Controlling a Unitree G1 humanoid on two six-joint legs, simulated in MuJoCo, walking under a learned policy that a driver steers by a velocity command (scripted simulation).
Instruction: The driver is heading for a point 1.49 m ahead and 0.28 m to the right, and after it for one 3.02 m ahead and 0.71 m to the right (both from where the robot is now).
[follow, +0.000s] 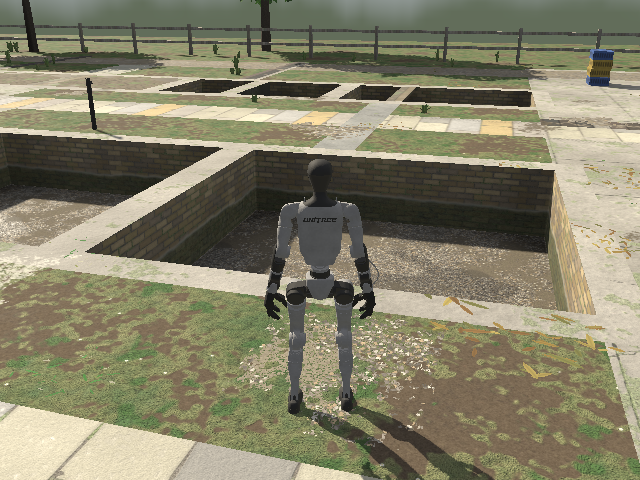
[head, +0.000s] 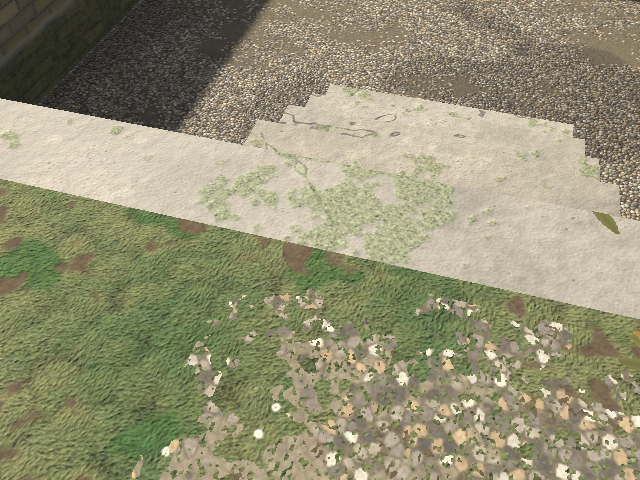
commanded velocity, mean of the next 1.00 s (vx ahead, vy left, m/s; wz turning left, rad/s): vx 0.28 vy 0.00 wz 0.00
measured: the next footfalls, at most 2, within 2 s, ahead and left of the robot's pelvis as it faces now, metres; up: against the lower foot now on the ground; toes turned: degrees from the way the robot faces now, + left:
left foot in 0.94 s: +0.44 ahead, +0.10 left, +0.00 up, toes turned +1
right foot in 1.48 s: +0.73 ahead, -0.15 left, +0.00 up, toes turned -3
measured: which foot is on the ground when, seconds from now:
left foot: down 0.00-0.58, up 0.60-0.92, down 0.94-1.00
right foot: down 0.00-0.96, up 0.98-1.00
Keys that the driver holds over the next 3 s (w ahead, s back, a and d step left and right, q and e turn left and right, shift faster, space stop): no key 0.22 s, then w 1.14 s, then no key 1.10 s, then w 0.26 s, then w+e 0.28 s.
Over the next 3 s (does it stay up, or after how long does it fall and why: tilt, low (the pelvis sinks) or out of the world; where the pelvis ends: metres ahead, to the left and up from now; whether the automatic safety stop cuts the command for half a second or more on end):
stays up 0.81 0.02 0.01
